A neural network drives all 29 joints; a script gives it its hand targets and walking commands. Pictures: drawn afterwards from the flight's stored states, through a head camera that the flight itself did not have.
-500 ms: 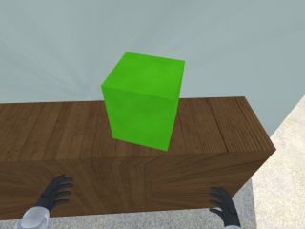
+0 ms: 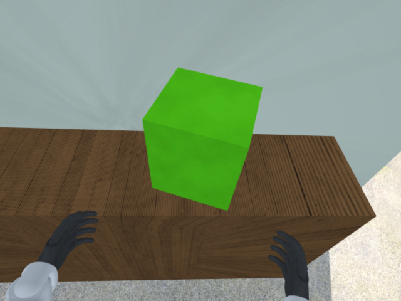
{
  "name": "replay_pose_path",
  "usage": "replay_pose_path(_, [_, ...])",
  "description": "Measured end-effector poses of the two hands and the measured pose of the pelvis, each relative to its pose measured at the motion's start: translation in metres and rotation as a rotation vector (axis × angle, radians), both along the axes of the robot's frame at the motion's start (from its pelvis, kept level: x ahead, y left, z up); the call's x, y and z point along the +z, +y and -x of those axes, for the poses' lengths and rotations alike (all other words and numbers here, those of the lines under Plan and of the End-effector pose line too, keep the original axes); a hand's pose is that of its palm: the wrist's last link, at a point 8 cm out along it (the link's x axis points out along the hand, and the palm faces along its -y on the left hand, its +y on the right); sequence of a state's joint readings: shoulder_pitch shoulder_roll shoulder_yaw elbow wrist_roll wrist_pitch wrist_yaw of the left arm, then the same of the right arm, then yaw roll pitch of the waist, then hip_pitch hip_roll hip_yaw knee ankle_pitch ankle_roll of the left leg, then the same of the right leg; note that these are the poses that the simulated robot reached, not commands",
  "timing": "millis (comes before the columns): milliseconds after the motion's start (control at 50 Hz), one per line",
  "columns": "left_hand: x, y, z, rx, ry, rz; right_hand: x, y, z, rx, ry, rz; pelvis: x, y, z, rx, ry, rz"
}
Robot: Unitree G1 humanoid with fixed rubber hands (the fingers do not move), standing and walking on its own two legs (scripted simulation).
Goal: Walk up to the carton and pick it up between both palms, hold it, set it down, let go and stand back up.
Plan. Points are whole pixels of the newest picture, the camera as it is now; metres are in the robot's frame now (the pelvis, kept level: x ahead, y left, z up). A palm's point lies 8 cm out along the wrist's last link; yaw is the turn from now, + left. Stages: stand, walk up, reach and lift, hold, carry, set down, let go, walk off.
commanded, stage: reach and lift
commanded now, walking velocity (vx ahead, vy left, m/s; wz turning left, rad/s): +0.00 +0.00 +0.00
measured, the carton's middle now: (203, 141) +0.48 +0.03 +0.01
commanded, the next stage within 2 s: none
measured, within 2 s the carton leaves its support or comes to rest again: neither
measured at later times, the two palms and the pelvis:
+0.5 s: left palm (57, 213) +0.25 +0.29 +0.04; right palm (285, 237) +0.25 -0.13 +0.03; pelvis -0.01 +0.04 +0.00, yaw +0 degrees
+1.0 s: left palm (82, 160) +0.33 +0.26 +0.09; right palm (300, 200) +0.30 -0.15 +0.08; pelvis -0.03 +0.00 +0.01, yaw +0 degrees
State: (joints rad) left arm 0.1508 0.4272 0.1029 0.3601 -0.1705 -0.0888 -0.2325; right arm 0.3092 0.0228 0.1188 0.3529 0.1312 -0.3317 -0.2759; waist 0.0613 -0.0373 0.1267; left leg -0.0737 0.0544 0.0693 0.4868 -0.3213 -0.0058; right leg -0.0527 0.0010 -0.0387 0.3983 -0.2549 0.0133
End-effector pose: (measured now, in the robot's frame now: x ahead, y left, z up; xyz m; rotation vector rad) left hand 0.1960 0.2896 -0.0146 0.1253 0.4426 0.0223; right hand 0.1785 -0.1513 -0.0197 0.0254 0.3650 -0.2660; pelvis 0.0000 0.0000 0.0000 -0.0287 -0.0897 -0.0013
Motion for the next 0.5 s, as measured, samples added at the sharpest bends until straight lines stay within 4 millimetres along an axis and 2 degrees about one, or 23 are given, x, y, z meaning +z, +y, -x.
replay_pose_path(120, [0.012, 0.012, -0.005, -0.018, -0.055, 0.006, 0.007, 0.019, -0.012, -0.015, -0.076, -0.013, -0.001, 0.016, -0.003, -0.005, 0.004, 0.013])
replay_pose_path(260, [0.028, 0.009, -0.018, -0.062, -0.142, 0.034, 0.021, 0.032, -0.030, -0.038, -0.166, -0.022, -0.001, 0.030, -0.002, -0.005, -0.006, 0.025])
replay_pose_path(380, [0.036, 0.007, -0.032, -0.066, -0.154, 0.060, 0.029, 0.031, -0.046, -0.041, -0.165, -0.006, 0.000, 0.037, 0.002, -0.003, -0.018, 0.028])
replay_pose_path(500, [0.052, 0.003, -0.054, -0.062, -0.184, 0.069, 0.048, 0.021, -0.068, -0.031, -0.182, 0.007, 0.001, 0.038, 0.006, -0.002, -0.017, 0.023])
